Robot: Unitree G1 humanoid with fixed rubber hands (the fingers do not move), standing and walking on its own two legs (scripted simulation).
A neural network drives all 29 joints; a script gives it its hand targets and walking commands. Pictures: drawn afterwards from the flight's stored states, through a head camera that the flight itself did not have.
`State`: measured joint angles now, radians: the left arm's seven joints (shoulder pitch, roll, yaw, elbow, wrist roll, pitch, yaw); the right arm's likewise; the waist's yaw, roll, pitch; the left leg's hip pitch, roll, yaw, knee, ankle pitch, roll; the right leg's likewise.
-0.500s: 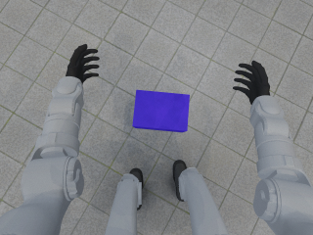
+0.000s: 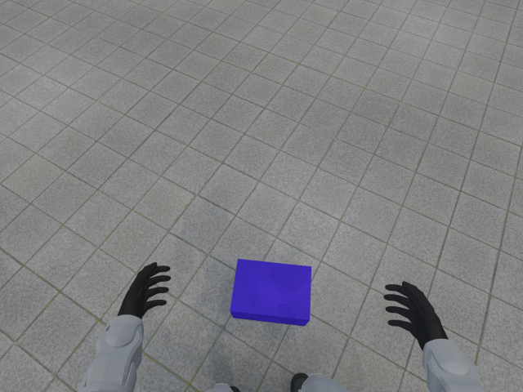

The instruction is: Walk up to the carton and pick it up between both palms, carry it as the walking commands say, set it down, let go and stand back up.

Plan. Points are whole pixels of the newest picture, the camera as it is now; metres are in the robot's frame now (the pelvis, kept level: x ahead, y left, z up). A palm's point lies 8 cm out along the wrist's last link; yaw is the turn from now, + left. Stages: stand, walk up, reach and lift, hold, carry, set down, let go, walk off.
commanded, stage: let go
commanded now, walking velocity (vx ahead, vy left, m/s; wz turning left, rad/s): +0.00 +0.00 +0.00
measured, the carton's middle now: (271, 292) +0.40 -0.02 -0.68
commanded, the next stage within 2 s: stand in 0.70 s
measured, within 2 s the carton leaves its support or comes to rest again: neither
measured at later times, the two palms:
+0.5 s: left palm (96, 372) +0.17 +0.25 -0.05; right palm (427, 340) +0.19 -0.22 -0.04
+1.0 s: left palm out of the picture +0.14 +0.30 -0.06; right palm (475, 370) +0.15 -0.29 -0.07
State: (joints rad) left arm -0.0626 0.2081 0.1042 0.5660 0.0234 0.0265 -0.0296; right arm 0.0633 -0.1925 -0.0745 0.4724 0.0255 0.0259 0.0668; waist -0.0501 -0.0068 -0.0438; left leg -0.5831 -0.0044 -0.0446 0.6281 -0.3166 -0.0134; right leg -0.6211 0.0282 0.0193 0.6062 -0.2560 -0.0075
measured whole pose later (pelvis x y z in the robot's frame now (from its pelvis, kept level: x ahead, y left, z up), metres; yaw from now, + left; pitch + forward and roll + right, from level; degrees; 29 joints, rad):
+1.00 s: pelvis +0.02 +0.00 +0.02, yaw +1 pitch -1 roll +0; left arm 0.19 0.35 0.05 0.73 0.05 0.01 0.01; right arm 0.20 -0.35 -0.04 0.70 -0.04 0.02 -0.01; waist 0.00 0.03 0.02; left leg -0.15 0.00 -0.06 0.47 -0.31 -0.01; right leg -0.19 0.03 0.01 0.48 -0.27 -0.01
